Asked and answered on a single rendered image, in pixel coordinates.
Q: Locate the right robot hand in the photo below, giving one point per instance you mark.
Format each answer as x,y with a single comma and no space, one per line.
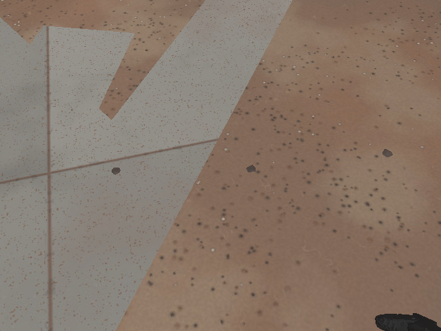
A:
405,322

